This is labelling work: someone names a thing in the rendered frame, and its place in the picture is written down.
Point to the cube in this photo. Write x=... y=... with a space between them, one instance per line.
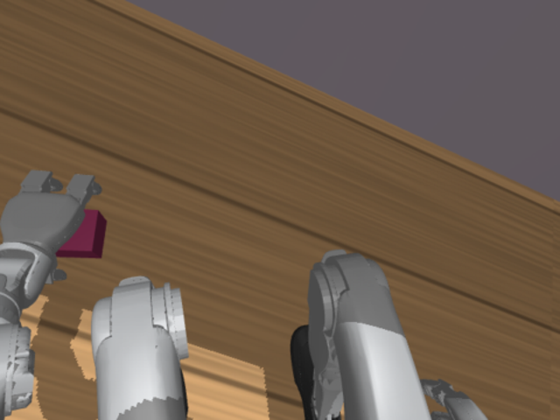
x=87 y=241

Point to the left robot hand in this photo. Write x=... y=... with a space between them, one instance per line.
x=47 y=219

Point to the right robot hand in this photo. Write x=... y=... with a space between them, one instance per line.
x=458 y=405

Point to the left robot arm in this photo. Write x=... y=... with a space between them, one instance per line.
x=24 y=269

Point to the right robot foot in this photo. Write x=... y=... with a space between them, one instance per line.
x=302 y=367

